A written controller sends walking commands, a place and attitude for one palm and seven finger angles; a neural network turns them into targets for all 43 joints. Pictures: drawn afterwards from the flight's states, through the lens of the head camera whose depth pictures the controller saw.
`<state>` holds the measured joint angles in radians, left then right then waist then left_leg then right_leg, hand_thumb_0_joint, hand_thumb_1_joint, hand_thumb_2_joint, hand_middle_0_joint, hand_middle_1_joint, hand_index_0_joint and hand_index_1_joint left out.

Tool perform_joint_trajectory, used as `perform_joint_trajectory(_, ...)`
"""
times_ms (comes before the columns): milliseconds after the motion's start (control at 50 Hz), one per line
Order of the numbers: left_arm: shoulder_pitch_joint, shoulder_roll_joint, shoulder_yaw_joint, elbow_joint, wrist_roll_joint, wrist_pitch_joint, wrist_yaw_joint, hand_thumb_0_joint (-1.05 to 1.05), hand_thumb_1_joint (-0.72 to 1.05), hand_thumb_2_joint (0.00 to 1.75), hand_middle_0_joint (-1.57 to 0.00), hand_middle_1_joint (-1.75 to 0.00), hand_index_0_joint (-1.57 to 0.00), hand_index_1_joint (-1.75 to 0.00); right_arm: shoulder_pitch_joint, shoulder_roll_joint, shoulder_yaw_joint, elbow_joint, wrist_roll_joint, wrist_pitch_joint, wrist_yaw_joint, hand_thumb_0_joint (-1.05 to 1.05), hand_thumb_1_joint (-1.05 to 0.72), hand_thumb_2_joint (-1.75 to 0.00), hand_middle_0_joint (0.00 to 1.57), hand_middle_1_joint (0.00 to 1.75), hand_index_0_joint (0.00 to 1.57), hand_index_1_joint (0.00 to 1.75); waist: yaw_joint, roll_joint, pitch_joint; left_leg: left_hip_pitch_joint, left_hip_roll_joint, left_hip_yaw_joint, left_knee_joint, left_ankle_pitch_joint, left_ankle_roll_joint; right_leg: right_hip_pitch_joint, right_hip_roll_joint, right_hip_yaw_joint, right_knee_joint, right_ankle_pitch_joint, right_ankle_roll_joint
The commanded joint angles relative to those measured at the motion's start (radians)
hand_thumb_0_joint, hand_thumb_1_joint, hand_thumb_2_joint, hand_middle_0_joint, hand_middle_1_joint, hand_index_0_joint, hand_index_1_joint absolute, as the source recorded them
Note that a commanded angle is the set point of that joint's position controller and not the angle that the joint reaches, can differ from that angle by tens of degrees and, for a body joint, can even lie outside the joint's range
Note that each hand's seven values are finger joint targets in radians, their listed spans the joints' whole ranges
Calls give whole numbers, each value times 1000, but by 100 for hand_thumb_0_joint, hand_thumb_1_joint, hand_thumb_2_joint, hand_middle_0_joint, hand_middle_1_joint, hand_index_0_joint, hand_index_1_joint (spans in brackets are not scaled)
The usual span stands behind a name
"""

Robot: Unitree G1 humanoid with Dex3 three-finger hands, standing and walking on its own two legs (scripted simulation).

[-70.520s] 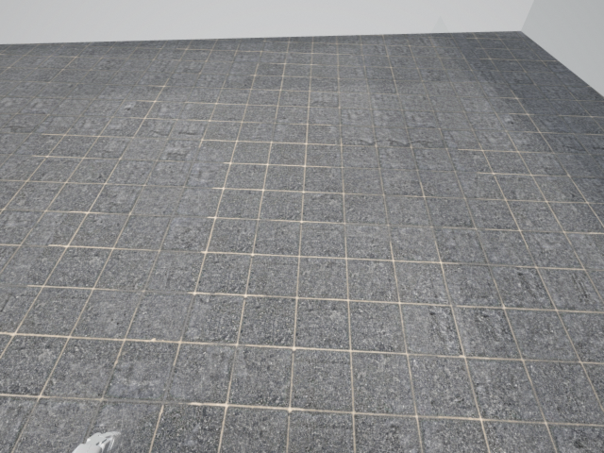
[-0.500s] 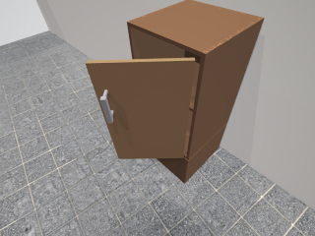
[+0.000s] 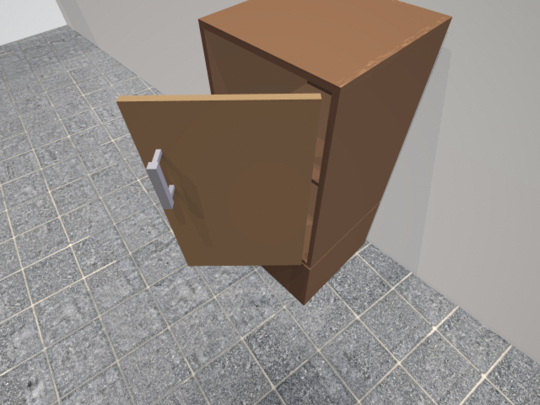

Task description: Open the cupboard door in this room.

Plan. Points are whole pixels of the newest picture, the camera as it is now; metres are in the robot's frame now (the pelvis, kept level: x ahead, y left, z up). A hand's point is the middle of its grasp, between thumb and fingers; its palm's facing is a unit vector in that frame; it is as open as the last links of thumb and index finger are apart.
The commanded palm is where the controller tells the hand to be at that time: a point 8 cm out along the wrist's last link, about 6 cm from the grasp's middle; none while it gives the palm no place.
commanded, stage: come to a stop and stand still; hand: left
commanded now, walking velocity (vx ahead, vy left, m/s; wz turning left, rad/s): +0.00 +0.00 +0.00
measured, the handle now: (163, 179) +0.53 +0.26 -0.02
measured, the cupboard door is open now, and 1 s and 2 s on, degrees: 46 46 46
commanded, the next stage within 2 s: look again from close up in 0.64 s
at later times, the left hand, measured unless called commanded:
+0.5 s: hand out of the picture +0.04 +0.16 -0.17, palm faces +0.01 -0.97 -0.23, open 7.3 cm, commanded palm none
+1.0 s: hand out of the picture +0.03 +0.15 -0.17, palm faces +0.03 -0.98 -0.21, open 7.3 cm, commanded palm none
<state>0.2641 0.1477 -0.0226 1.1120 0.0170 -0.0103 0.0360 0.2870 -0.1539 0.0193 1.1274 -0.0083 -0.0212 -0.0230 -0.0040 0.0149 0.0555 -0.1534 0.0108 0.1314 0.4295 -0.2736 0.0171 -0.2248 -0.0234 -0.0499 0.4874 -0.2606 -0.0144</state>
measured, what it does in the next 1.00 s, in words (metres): stands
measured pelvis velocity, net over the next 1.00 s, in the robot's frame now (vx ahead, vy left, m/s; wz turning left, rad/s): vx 0.02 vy -0.02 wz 0.01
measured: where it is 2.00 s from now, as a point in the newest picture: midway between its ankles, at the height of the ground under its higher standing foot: outside the picture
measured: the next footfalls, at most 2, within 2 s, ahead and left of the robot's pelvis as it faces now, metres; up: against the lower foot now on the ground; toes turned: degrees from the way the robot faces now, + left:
none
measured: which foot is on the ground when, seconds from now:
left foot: down 0.00-1.00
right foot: down 0.00-1.00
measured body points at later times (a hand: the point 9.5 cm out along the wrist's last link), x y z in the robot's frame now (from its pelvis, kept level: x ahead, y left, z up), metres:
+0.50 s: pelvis +0.02 -0.02 +0.00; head +0.04 -0.03 +0.45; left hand +0.04 +0.21 -0.15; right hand +0.03 -0.24 -0.16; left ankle -0.03 +0.10 -0.74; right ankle +0.00 -0.11 -0.74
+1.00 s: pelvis +0.02 -0.02 +0.00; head +0.04 -0.03 +0.45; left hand +0.03 +0.21 -0.15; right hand +0.03 -0.24 -0.16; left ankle -0.03 +0.10 -0.74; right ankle +0.00 -0.11 -0.74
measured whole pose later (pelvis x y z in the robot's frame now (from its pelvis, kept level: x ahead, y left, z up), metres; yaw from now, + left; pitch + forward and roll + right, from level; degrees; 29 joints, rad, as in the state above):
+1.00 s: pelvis +0.02 -0.02 +0.00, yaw +1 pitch +0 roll +1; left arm 0.25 0.17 -0.01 1.11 0.02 -0.02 0.03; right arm 0.26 -0.15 0.01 1.15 -0.01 -0.02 -0.04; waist 0.01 0.00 0.04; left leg -0.10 0.05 0.10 0.39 -0.28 -0.02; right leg -0.16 0.01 -0.08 0.44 -0.27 -0.05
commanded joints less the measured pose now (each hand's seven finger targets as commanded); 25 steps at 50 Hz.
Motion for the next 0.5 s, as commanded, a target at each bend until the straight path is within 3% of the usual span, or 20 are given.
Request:
perform_joint_trajectory(0, 47, 112, 25, -31, -5, -23, 3, 0, 90, 90, -20, -30, -20, -30, 56, -84, -20, -22, -3, -15, -5, 0, -90, -90, 20, 30, 20, 30, 3, -28, -20, -11, 107, -107, -75, 174, 14, 38, -100, 97, -76, 245, -31)
perform_joint_trajectory(480, 32, 137, 37, -35, -4, -28, 4, 0, 90, 90, -20, -30, -20, -30, 27, -101, -27, -13, -6, -12, -14, 0, -90, -90, 20, 30, 20, 30, 5, -31, -40, 37, 114, -98, -66, 250, 1, 82, -103, 96, -85, 397, -38)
